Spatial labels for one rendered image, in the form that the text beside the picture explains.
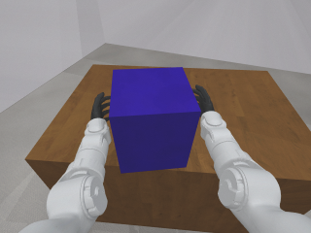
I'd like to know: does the carton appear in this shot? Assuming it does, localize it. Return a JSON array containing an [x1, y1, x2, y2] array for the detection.
[[109, 67, 201, 174]]

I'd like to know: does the left robot upper arm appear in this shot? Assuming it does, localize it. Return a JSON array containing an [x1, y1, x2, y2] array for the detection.
[[18, 175, 108, 233]]

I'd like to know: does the pedestal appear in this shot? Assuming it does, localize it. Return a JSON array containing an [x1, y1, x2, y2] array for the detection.
[[25, 64, 311, 233]]

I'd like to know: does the right robot upper arm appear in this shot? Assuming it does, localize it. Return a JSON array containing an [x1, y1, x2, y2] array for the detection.
[[218, 166, 311, 233]]

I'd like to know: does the right robot forearm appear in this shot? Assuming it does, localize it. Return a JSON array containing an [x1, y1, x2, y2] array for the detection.
[[200, 111, 281, 201]]

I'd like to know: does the robot left hand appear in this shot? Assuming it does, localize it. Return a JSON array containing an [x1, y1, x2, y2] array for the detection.
[[90, 92, 111, 121]]

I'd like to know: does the robot right hand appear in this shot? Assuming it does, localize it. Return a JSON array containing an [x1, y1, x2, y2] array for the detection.
[[192, 84, 215, 117]]

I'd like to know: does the left robot forearm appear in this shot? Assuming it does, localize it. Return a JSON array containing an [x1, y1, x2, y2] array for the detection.
[[47, 117, 112, 217]]

